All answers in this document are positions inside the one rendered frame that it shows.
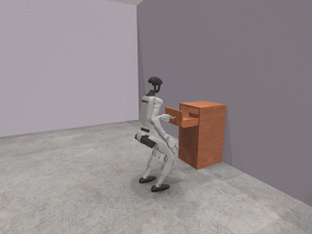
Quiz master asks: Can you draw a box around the robot left hand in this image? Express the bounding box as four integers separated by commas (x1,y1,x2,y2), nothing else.
161,114,171,123

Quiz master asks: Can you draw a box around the cabinet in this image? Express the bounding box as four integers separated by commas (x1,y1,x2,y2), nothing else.
177,100,226,170

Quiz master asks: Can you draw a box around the right robot shin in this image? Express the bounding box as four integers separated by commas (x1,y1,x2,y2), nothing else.
156,157,175,187

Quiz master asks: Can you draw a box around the robot torso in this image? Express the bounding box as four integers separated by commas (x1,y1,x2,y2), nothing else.
136,95,157,144

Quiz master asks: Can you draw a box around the drawer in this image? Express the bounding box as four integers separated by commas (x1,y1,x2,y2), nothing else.
165,106,199,128

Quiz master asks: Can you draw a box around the robot right hand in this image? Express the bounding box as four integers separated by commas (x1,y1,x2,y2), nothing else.
166,138,179,155

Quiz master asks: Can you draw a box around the right robot forearm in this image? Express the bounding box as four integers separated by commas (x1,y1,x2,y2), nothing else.
153,117,170,142

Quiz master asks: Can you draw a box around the right robot upper arm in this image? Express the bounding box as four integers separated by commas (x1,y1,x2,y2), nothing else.
150,97,163,125

